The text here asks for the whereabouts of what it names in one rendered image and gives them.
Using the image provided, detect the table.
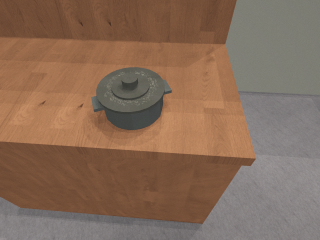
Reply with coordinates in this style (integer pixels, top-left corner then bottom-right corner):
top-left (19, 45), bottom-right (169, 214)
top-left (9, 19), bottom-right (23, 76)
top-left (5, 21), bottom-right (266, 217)
top-left (0, 0), bottom-right (256, 224)

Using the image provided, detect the knob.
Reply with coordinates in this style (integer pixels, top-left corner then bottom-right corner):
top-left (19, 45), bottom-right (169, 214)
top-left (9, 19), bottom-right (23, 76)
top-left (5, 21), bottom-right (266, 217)
top-left (121, 73), bottom-right (138, 89)

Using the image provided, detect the lid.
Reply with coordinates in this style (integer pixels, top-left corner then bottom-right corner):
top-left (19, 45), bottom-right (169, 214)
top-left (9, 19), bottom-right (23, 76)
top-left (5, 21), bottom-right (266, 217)
top-left (96, 67), bottom-right (165, 114)

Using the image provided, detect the pot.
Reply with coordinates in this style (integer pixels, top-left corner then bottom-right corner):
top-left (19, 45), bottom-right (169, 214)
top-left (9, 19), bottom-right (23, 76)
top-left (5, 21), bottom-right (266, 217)
top-left (91, 80), bottom-right (172, 130)

